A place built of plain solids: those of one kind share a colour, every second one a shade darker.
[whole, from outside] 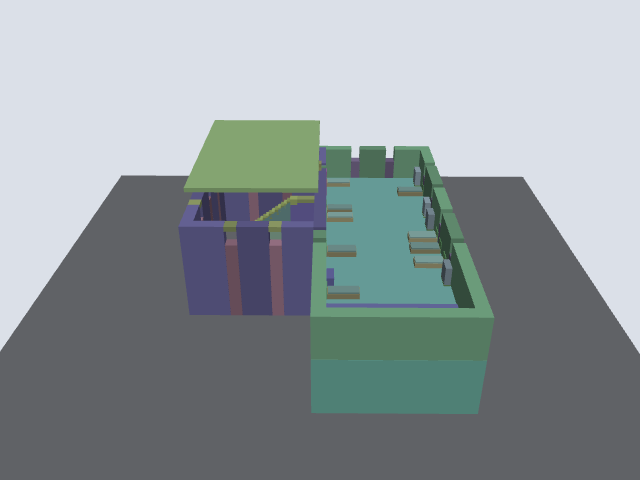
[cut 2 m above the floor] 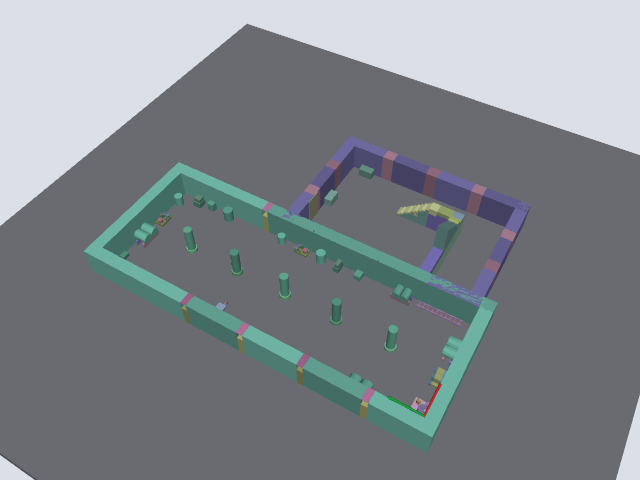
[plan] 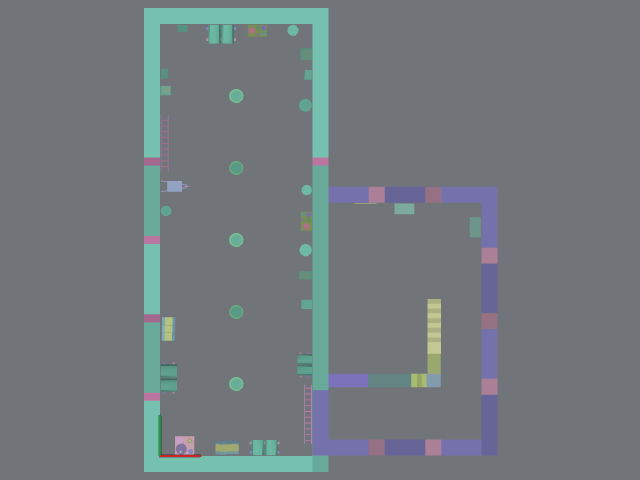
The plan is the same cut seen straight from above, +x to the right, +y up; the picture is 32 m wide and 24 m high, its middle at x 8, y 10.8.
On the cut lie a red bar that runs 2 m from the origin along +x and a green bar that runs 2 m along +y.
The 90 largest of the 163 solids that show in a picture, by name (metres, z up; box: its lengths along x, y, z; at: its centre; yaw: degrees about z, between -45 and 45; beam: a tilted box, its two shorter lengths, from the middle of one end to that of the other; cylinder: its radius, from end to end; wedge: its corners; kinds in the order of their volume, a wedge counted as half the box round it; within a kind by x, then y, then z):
{
 "wall_vestibule_1": {"box": [0.8, 3.26, 7.14], "at": [8.03, 1.66, 3.27]},
 "wall_vestibule_2": {"box": [0.8, 9.2, 7.14], "at": [8.03, 8.86, 3.27]},
 "wall_vestibule_3": {"box": [2.81, 0.8, 7.14], "at": [9.04, 0.43, 3.27]},
 "wall_vestibule_4": {"box": [2.81, 0.8, 7.14], "at": [9.04, 13.06, 3.27]},
 "wall_vestibule_5": {"box": [2.02, 0.8, 7.14], "at": [12.25, 0.43, 3.27]},
 "wall_vestibule_6": {"box": [2.02, 0.8, 7.14], "at": [12.25, 13.06, 3.27]},
 "wall_vestibule_7": {"box": [2.81, 0.8, 7.14], "at": [15.47, 0.43, 3.27]},
 "wall_vestibule_8": {"box": [2.81, 0.8, 7.14], "at": [15.47, 13.06, 3.27]},
 "wall_vestibule_9": {"box": [0.8, 3.04, 7.14], "at": [16.47, 1.55, 3.27]},
 "wall_vestibule_10": {"box": [0.8, 2.48, 7.14], "at": [16.47, 5.11, 3.27]},
 "wall_vestibule_11": {"box": [0.8, 2.48, 7.14], "at": [16.47, 8.38, 3.27]},
 "wall_vestibule_12": {"box": [0.8, 3.04, 7.14], "at": [16.47, 11.94, 3.27]},
 "wall_undercroft_1": {"box": [0.8, 3.56, 4.13], "at": [-0.4, 0.98, 1.76]},
 "wall_undercroft_2": {"box": [0.8, 3.52, 4.13], "at": [-0.4, 4.92, 1.76]},
 "wall_undercroft_3": {"box": [0.8, 3.52, 4.13], "at": [-0.4, 8.84, 1.76]},
 "wall_undercroft_4": {"box": [0.8, 3.52, 4.13], "at": [-0.4, 12.76, 1.76]},
 "wall_undercroft_5": {"box": [0.8, 7.48, 4.13], "at": [-0.4, 18.66, 1.76]},
 "wall_undercroft_6": {"box": [9.23, 0.8, 4.13], "at": [3.81, -0.4, 1.76]},
 "wall_undercroft_7": {"box": [9.23, 0.8, 4.13], "at": [3.81, 22.0, 1.76]},
 "wall_undercroft_8": {"box": [0.8, 15.32, 4.13], "at": [8.03, 6.86, 1.76]},
 "wall_undercroft_9": {"box": [0.8, 7.48, 4.13], "at": [8.03, 18.66, 1.76]},
 "wall_dorter_1": {"box": [0.8, 3.48, 2.8], "at": [-0.4, 0.94, 5.24]},
 "wall_dorter_2": {"box": [0.8, 3.37, 2.8], "at": [-0.4, 4.92, 5.24]},
 "wall_dorter_3": {"box": [0.8, 3.37, 2.8], "at": [-0.4, 8.84, 5.24]},
 "wall_dorter_4": {"box": [0.8, 3.37, 2.8], "at": [-0.4, 12.76, 5.24]},
 "wall_dorter_5": {"box": [0.8, 7.41, 2.8], "at": [-0.4, 18.7, 5.24]},
 "wall_dorter_6": {"box": [2.86, 0.8, 2.8], "at": [0.63, -0.4, 5.24]},
 "wall_dorter_7": {"box": [2.12, 0.8, 2.8], "at": [3.81, -0.4, 5.24]},
 "wall_dorter_8": {"box": [9.23, 0.8, 2.8], "at": [3.81, 22.0, 5.24]},
 "wall_dorter_9": {"box": [2.86, 0.8, 2.8], "at": [7.0, -0.4, 5.24]},
 "wall_dorter_10": {"box": [0.8, 10.34, 2.8], "at": [8.03, 9.28, 5.24]},
 "wall_dorter_11": {"box": [0.8, 7.41, 2.8], "at": [8.03, 18.7, 5.24]},
 "floor_dorter_1": {"box": [7.63, 21.6, 0.4], "at": [3.81, 10.8, 3.94]},
 "over_vestibule_1": {"box": [8.24, 12.43, 0.3], "at": [12.25, 6.74, 9.13]},
 "wall_vestibule_under_light_1": {"box": [0.8, 0.8, 5.79], "at": [10.84, 0.43, 2.6]},
 "wall_vestibule_under_light_2": {"box": [0.8, 0.8, 5.79], "at": [10.84, 13.06, 2.6]},
 "wall_vestibule_under_light_3": {"box": [0.8, 0.8, 5.79], "at": [13.66, 0.43, 2.6]},
 "wall_vestibule_under_light_4": {"box": [0.8, 0.8, 5.79], "at": [13.66, 13.06, 2.6]},
 "wall_vestibule_under_light_5": {"box": [0.8, 0.8, 5.79], "at": [16.47, 3.47, 2.6]},
 "wall_vestibule_under_light_6": {"box": [0.8, 0.8, 5.79], "at": [16.47, 6.74, 2.6]},
 "wall_vestibule_under_light_7": {"box": [0.8, 0.8, 5.79], "at": [16.47, 10.02, 2.6]},
 "mass_under_upper_1": {"box": [5.61, 0.67, 1.8], "at": [11.24, 3.77, 0.6]},
 "mass_under_head_1": {"box": [1.99, 0.67, 2.34], "at": [9.43, 3.77, 2.67]},
 "mass_under_head_2": {"box": [0.67, 1.56, 1.8], "at": [13.71, 4.89, 0.6]},
 "bed_frame_dorter_1": {"box": [1.94, 0.88, 0.35], "at": [1.0, 10.27, 4.31]},
 "bed_frame_dorter_2": {"box": [1.94, 0.84, 0.33], "at": [1.0, 13.49, 4.3]},
 "bed_frame_dorter_3": {"box": [1.95, 0.81, 0.35], "at": [1.01, 3.05, 4.32]},
 "bed_frame_dorter_4": {"box": [1.99, 0.85, 0.31], "at": [1.03, 11.7, 4.29]},
 "bed_frame_dorter_5": {"box": [1.96, 0.84, 0.35], "at": [6.62, 12.16, 4.31]},
 "bed_frame_dorter_6": {"box": [1.97, 0.77, 0.36], "at": [6.62, 16.98, 4.32]},
 "bed_frame_dorter_7": {"box": [1.94, 0.78, 0.32], "at": [6.63, 7.36, 4.3]},
 "bed_frame_dorter_8": {"box": [1.92, 0.78, 0.31], "at": [6.64, 6.06, 4.29]},
 "bed_frame_dorter_9": {"box": [1.91, 0.77, 0.3], "at": [6.65, 1.37, 4.29]},
 "floor_dais_1": {"box": [7.63, 3.6, 0.16], "at": [3.81, 19.8, 4.22]},
 "fill_under_steps_1": {"wedge": [[10.41, 3.43, 1.5], [10.41, 3.43, 3.93], [10.41, 4.11, 1.5], [10.41, 4.11, 3.93], [13.58, 3.43, 1.5], [13.58, 3.43, 1.56], [13.58, 4.11, 1.5], [13.58, 4.11, 1.56]]},
 "fill_under_steps_2": {"wedge": [[13.37, 5.66, -0.3], [13.37, 5.66, 1.59], [13.37, 8.11, -0.3], [13.37, 8.11, -0.24], [14.04, 5.66, -0.3], [14.04, 5.66, 1.59], [14.04, 8.11, -0.3], [14.04, 8.11, -0.24]]},
 "wall_undercroft_over_light_1": {"box": [0.8, 0.4, 1.85], "at": [-0.4, 2.96, 2.9]},
 "wall_undercroft_over_light_2": {"box": [0.8, 0.4, 1.85], "at": [-0.4, 6.88, 2.9]},
 "wall_undercroft_over_light_3": {"box": [0.8, 0.4, 1.85], "at": [-0.4, 10.8, 2.9]},
 "wall_undercroft_over_light_4": {"box": [0.8, 0.4, 1.85], "at": [-0.4, 14.72, 2.9]},
 "wall_undercroft_over_light_5": {"box": [0.8, 0.4, 1.85], "at": [8.03, 14.72, 2.9]},
 "wall_undercroft_under_light_1": {"box": [0.8, 0.4, 1.75], "at": [-0.4, 2.96, 0.57]},
 "wall_undercroft_under_light_2": {"box": [0.8, 0.4, 1.75], "at": [-0.4, 6.88, 0.57]},
 "wall_undercroft_under_light_3": {"box": [0.8, 0.4, 1.75], "at": [-0.4, 10.8, 0.57]},
 "wall_undercroft_under_light_4": {"box": [0.8, 0.4, 1.75], "at": [-0.4, 14.72, 0.57]},
 "wall_undercroft_under_light_5": {"box": [0.8, 0.4, 1.75], "at": [8.03, 14.72, 0.57]},
 "aumbry_carcase_dorter_1": {"box": [0.4, 1.06, 1.18], "at": [0.24, 15.41, 4.82]},
 "aumbry_carcase_dorter_2": {"box": [0.42, 1.01, 1.14], "at": [0.25, 6.57, 4.8]},
 "aumbry_carcase_dorter_3": {"box": [0.44, 1.05, 1.19], "at": [0.26, 1.14, 4.82]},
 "aumbry_carcase_dorter_4": {"box": [0.46, 1.05, 1.17], "at": [0.27, 8.46, 4.82]},
 "pier_undercroft_1": {"cylinder": 0.27, "from": [3.81, 3.6, 0.24], "to": [3.81, 3.6, 2.08]},
 "pier_undercroft_2": {"cylinder": 0.27, "from": [3.81, 7.2, 0.24], "to": [3.81, 7.2, 2.08]},
 "pier_undercroft_3": {"cylinder": 0.27, "from": [3.81, 10.8, 0.28], "to": [3.81, 10.8, 2.08]},
 "pier_undercroft_4": {"cylinder": 0.27, "from": [3.81, 14.4, 0.25], "to": [3.81, 14.4, 2.08]},
 "pier_undercroft_5": {"cylinder": 0.27, "from": [3.81, 18.0, 0.26], "to": [3.81, 18.0, 2.08]},
 "wall_dorter_under_light_1": {"box": [0.7, 0.8, 1.75], "at": [2.41, -0.4, 4.71]},
 "wall_dorter_under_light_2": {"box": [0.7, 0.8, 1.75], "at": [5.22, -0.4, 4.71]},
 "cask_undercroft_1": {"cylinder": 0.28, "from": [6.65, 21.28, 0.0], "to": [6.65, 21.28, 0.81]},
 "cask_undercroft_2": {"cylinder": 0.32, "from": [7.27, 17.54, 0.0], "to": [7.27, 17.54, 0.87]},
 "cask_undercroft_3": {"cylinder": 0.31, "from": [7.28, 10.29, 0.0], "to": [7.28, 10.29, 0.83]},
 "chest_vestibule_1": {"box": [0.99, 0.54, 0.65], "at": [12.22, 12.36, 0.27]},
 "chest_vestibule_2": {"box": [0.55, 1.0, 0.65], "at": [15.77, 11.44, 0.28]},
 "wall_vestibule_over_light_1": {"box": [0.8, 0.8, 0.35], "at": [10.84, 13.06, 6.67]},
 "wall_vestibule_over_light_2": {"box": [0.8, 0.8, 0.35], "at": [13.66, 13.06, 6.67]},
 "wall_vestibule_over_light_3": {"box": [0.8, 0.8, 0.35], "at": [16.47, 10.02, 6.67]},
 "floor_head_the_stone_1": {"box": [1.45, 0.67, 0.3], "at": [9.15, 3.77, 3.99]},
 "floor_head_the_stone_2": {"box": [0.67, 1.02, 0.3], "at": [13.71, 4.62, 1.65]},
 "chest_dorter_1": {"box": [0.46, 1.15, 0.58], "at": [7.37, 15.43, 4.43]},
 "floor_turn_1": {"box": [1.08, 0.67, 0.3], "at": [13.51, 3.77, 1.65]},
 "bed_pallet_dorter_1": {"box": [1.82, 0.82, 0.11], "at": [1.03, 10.27, 4.54]}
}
